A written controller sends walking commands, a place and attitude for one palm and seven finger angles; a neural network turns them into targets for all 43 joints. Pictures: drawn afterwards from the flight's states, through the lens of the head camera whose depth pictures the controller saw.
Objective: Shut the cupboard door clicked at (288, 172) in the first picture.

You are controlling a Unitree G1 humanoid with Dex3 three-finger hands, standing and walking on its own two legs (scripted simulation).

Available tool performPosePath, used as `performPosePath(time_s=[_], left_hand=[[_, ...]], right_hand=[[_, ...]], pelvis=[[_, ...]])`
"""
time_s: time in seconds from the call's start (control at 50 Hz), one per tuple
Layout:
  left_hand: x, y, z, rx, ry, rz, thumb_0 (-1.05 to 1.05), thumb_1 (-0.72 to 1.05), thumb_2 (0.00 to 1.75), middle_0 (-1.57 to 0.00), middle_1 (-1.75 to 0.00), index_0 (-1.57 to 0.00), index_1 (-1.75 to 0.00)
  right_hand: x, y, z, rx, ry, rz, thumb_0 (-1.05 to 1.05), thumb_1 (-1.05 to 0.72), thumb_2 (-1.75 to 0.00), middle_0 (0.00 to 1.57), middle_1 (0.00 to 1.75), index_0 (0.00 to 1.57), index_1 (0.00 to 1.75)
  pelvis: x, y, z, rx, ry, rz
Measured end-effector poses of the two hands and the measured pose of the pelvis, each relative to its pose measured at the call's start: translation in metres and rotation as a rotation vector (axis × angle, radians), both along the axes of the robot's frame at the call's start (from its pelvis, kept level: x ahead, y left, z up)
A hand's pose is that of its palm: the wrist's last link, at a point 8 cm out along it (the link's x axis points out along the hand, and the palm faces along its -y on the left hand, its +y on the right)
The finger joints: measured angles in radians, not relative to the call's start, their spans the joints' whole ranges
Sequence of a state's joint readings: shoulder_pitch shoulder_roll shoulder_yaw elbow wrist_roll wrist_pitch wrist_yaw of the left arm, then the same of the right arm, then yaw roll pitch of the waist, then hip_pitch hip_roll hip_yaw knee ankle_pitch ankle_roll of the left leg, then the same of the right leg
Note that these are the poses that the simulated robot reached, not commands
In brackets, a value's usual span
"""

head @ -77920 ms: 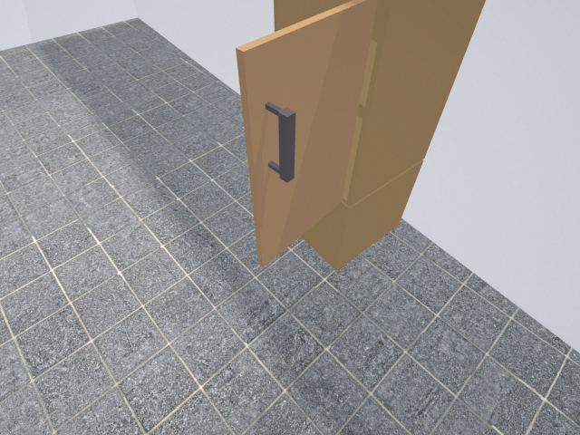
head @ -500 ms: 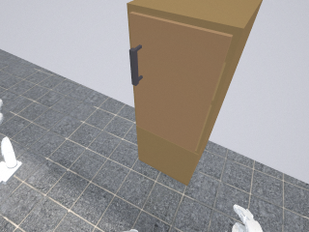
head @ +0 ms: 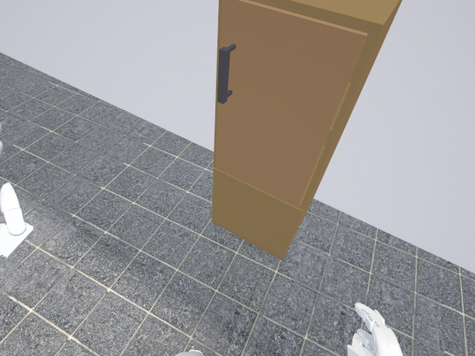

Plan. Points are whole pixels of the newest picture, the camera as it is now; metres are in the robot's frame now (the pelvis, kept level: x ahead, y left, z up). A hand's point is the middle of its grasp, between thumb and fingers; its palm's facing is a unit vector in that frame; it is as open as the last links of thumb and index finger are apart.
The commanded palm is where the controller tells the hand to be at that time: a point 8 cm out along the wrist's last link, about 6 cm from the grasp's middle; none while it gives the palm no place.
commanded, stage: stop stepping back and stand still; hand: left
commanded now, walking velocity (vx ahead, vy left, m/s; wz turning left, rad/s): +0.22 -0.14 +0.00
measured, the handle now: (227, 74) +0.79 +0.10 +0.09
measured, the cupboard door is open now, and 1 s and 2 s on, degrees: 0 0 0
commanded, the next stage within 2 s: let the arm hang, fingers relaxed in 1.24 s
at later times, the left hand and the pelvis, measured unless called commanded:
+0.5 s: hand out of the picture +0.13 +0.29 +0.18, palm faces +0.44 -0.82 -0.36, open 7.4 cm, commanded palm +0.07 +0.32 +0.19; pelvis -0.09 +0.03 +0.01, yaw -4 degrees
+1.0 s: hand out of the picture +0.14 +0.31 +0.18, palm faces +0.42 -0.80 -0.42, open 7.4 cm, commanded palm +0.08 +0.34 +0.19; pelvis -0.07 +0.05 +0.01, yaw -3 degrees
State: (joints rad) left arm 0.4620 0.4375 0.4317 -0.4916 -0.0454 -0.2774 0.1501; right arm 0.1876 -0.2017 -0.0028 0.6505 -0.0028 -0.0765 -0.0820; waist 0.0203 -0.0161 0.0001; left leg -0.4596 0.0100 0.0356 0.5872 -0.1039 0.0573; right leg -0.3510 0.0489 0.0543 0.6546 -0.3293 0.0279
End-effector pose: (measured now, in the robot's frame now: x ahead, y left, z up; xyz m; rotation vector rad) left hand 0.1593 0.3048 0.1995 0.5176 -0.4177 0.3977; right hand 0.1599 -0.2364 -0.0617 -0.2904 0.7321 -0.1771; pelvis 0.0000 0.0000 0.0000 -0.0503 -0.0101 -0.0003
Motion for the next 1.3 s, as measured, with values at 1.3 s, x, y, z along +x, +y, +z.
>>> performPosePath(time_s=[1.3], left_hand=[[-0.042, 0.045, -0.012, -0.040, 0.203, -0.013, 0.02, 0.89, 0.90, -0.21, -0.30, -0.21, -0.31]], right_hand=[[-0.074, 0.064, 0.005, 0.086, -0.009, -0.056, 0.02, -0.91, -0.90, 0.20, 0.30, 0.21, 0.30]], pelvis=[[-0.060, 0.059, 0.015, 0.038, 0.023, -0.063]])
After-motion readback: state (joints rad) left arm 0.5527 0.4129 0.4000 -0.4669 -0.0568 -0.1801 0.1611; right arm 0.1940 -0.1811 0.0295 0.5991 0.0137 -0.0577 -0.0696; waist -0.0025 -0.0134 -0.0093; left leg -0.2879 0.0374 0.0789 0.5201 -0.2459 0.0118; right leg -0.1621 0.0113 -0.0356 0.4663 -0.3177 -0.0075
